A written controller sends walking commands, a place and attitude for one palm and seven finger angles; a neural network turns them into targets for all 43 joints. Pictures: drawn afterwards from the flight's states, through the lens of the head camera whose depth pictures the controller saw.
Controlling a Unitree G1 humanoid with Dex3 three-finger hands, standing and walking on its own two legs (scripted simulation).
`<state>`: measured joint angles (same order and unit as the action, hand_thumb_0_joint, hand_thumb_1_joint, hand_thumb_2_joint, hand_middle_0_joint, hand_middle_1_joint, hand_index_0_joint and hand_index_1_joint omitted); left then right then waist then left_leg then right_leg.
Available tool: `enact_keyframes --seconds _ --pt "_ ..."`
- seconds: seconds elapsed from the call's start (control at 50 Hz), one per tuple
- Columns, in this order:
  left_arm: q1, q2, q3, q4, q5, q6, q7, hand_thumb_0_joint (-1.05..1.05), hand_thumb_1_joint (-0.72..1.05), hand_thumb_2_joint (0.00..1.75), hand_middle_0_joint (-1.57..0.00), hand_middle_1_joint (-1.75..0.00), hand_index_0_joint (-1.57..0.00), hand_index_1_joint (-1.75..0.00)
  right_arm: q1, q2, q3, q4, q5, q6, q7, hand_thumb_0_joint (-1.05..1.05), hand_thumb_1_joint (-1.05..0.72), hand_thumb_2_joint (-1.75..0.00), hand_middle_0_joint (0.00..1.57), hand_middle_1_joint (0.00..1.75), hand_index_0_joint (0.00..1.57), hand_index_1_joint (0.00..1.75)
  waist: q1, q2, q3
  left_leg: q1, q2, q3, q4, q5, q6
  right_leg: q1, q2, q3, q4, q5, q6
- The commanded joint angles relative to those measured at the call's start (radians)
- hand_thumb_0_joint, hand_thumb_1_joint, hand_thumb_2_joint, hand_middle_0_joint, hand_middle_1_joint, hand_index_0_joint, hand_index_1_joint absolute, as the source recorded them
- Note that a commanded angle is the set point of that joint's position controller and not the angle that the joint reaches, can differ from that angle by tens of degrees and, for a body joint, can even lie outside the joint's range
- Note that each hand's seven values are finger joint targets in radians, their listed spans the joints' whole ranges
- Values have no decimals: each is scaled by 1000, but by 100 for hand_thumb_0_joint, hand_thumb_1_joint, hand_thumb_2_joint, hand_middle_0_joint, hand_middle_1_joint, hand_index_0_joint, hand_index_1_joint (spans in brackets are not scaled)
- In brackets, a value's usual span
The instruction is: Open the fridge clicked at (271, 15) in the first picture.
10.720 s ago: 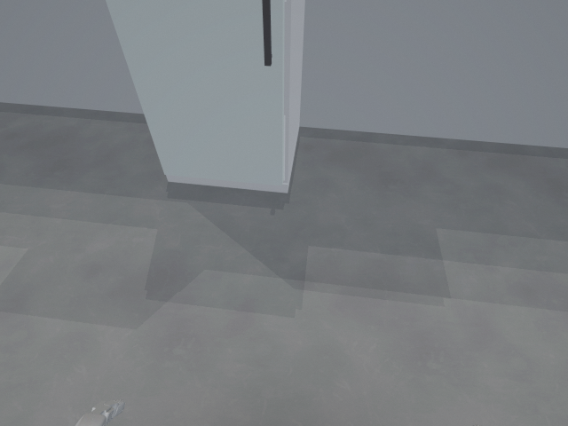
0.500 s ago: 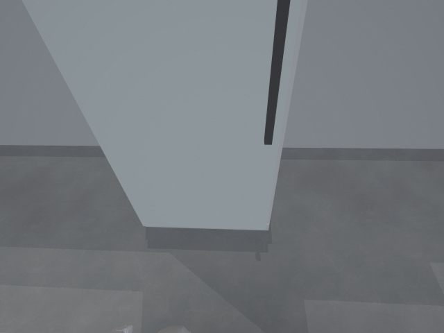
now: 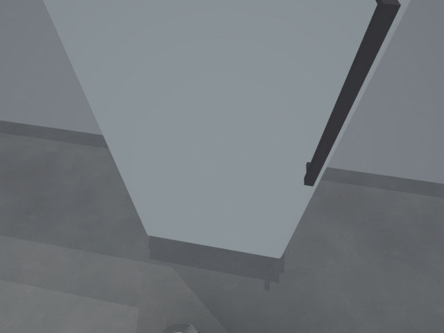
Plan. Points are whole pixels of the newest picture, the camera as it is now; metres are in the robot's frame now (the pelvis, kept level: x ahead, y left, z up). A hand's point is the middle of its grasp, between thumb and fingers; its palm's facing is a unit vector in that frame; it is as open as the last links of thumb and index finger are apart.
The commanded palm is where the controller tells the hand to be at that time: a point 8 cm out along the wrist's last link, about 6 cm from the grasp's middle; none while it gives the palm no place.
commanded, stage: come to a stop and stand still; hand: right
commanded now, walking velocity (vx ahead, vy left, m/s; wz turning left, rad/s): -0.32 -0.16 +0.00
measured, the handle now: (335, 112) +0.50 -0.15 +0.15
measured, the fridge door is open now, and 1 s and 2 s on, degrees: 0 0 0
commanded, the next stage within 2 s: look again from close up in 1.44 s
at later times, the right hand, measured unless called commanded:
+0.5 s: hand out of the picture -0.02 -0.23 -0.17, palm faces +0.13 +0.97 -0.19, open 7.3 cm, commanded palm none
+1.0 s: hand out of the picture -0.11 -0.19 -0.16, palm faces +0.03 +0.99 -0.16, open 7.3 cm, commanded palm none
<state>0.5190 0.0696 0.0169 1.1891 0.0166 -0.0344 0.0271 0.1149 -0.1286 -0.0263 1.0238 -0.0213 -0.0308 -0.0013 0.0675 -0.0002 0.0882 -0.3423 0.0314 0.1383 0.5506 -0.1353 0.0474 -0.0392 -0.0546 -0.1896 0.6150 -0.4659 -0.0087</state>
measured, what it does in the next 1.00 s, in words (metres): walks backwards: right foot, then left foot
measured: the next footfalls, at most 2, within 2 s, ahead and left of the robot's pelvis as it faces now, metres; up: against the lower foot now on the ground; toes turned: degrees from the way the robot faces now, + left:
right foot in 0.42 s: +0.00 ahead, -0.14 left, +0.00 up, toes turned -3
left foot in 0.72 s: -0.05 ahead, +0.08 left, +0.00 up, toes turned +2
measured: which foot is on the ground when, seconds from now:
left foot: down 0.00-0.42, up 0.44-0.70, down 0.72-1.00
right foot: up 0.00-0.40, down 0.42-1.00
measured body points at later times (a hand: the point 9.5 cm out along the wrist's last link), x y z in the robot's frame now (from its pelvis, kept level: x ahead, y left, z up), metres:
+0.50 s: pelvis -0.05 -0.04 +0.01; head -0.05 -0.06 +0.46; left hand +0.02 +0.20 -0.13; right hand -0.03 -0.28 -0.16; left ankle +0.05 +0.09 -0.70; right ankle -0.04 -0.14 -0.72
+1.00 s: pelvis -0.10 -0.04 +0.02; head -0.11 -0.04 +0.47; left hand -0.12 +0.17 -0.15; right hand -0.11 -0.25 -0.15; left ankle -0.09 +0.08 -0.72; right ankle -0.04 -0.14 -0.72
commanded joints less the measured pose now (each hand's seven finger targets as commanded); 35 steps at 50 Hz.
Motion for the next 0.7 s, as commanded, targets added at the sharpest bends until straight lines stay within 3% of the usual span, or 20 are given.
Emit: enact_keyframes --seconds 0.0,0.02,0.08,0.14,0.24,0.32,0.34,0.36,0.38,0.4,0.42,0.44,0.46,0.48,0.52,0.56,0.6,0.62,0.66,0.68 --pt "-28 79 21 -74 -27 3 14 0 90 90 -20 -30 -20 -30 250 -188 -25 46 14 -27 -41 0 -90 -90 20 30 20 30 -102 -7 -159 344 398 -295 -142 910 217 -330 -8 181 454 -142 23" --pt "-16 62 20 -61 -24 19 9 0 90 90 -20 -30 -20 -30 181 -177 -24 31 8 -29 -40 0 -90 -90 20 30 20 30 -80 73 -155 248 364 -293 -161 808 192 -295 -28 184 447 -108 28" --pt "-23 47 35 -52 -21 64 8 0 90 90 -20 -30 -20 -30 73 -130 -29 -17 -1 -7 -54 0 -90 -90 20 30 20 30 -39 39 -83 24 312 -206 -219 511 149 -233 -28 182 381 -49 34" --pt "-63 71 45 -76 -10 86 -4 0 90 90 -20 -30 -20 -30 61 -153 -42 -30 -1 12 -50 0 -90 -90 20 30 20 30 -55 101 -76 -12 294 -207 -267 222 130 -269 -5 167 392 11 44" --pt "-148 115 55 -142 -2 88 -14 0 90 90 -20 -30 -20 -30 57 -190 -59 -54 -12 35 -48 0 -90 -90 20 30 20 30 -75 182 -79 -5 292 -248 -298 -45 127 -300 2 174 327 17 48" --pt "-157 122 48 -162 -4 67 -18 0 90 90 -20 -30 -20 -30 58 -207 -63 -60 -16 44 -42 0 -90 -90 20 30 20 30 -71 187 -89 -16 252 -256 -301 -225 94 -211 23 137 89 51 38" --pt "-136 125 45 -156 -5 63 -17 0 90 90 -20 -30 -20 -30 60 -206 -62 -60 -12 49 -41 0 -90 -90 20 30 20 30 -61 179 -92 -59 235 -249 -288 -275 70 -136 29 127 -10 97 34" --pt "-104 127 43 -146 -8 56 -16 0 90 90 -20 -30 -20 -30 58 -194 -59 -57 -7 51 -40 0 -90 -90 20 30 20 30 -45 125 -106 -92 209 -228 -230 -313 38 -52 27 138 -150 157 31" --pt "-101 167 48 -154 -3 46 -14 0 90 90 -20 -30 -20 -30 72 -161 -49 -65 2 59 -37 0 -90 -90 20 30 20 30 -44 -39 -94 -147 144 -174 -111 -335 -4 -46 -42 240 -269 113 11" --pt "-143 230 57 -183 7 40 -10 0 90 90 -20 -30 -20 -30 85 -111 -39 -77 13 63 -31 0 -90 -90 20 30 20 30 -50 -273 -42 -162 41 -81 47 -316 -60 -182 -215 471 -428 0 -48" --pt "-238 266 57 -222 10 45 -2 0 90 90 -20 -30 -20 -30 70 -112 -39 -73 9 70 -31 0 -90 -90 20 30 20 30 -63 -304 33 -75 15 -97 173 -313 -65 -397 -287 517 -524 -77 -104" --pt "-314 245 50 -231 11 40 3 0 90 90 -20 -30 -20 -30 84 -127 -42 -50 -2 81 -32 0 -90 -90 20 30 20 30 -84 -287 41 -11 31 -153 255 -288 -62 -463 -252 470 -539 -53 -106" --pt "-354 227 42 -236 10 38 7 0 90 90 -20 -30 -20 -30 115 -130 -43 -34 -7 85 -28 0 -90 -90 20 30 20 30 -115 -253 45 -2 24 -158 310 -258 -57 -458 -211 407 -506 10 -98" --pt "-361 222 36 -238 9 37 10 0 90 90 -20 -30 -20 -30 152 -120 -42 -17 -8 83 -24 0 -90 -90 20 30 20 30 -121 -193 34 -15 7 -156 352 -232 -59 -412 -182 356 -469 69 -94" --pt "-343 221 33 -223 2 33 11 0 90 90 -20 -30 -20 -30 195 -103 -32 11 -5 73 -24 0 -90 -90 20 30 20 30 -118 -131 9 -48 2 -148 356 -225 -70 -298 -153 312 -428 154 -107" --pt "-298 216 35 -200 -2 30 12 0 90 90 -20 -30 -20 -30 191 -92 -19 13 -4 61 -22 0 -90 -90 20 30 20 30 -94 -98 -29 -74 14 -127 255 -248 -80 -159 -159 303 -393 275 -125" --pt "-240 219 39 -171 0 27 13 0 90 90 -20 -30 -20 -30 166 -77 -7 12 2 51 -27 0 -90 -90 20 30 20 30 -63 -119 -66 -33 24 -117 120 -292 -86 -77 -183 338 -362 385 -143" --pt "-223 220 38 -158 -1 26 12 0 90 90 -20 -30 -20 -30 179 -76 -3 19 6 46 -29 0 -90 -90 20 30 20 30 -63 -119 -88 5 23 -116 30 -276 -85 -52 -184 341 -338 453 -144" --pt "-221 213 36 -137 -11 24 9 0 90 90 -20 -30 -20 -30 239 -82 2 58 8 34 -35 0 -90 -90 20 30 20 30 -84 -85 -111 142 24 -123 -180 -85 -80 -85 -142 312 -269 506 -104" --pt "-216 187 31 -134 -18 20 7 0 90 90 -20 -30 -20 -30 263 -98 3 78 8 27 -41 0 -90 -90 20 30 20 30 -78 -23 -117 210 61 -176 -230 4 -65 -129 -102 279 -239 467 -64"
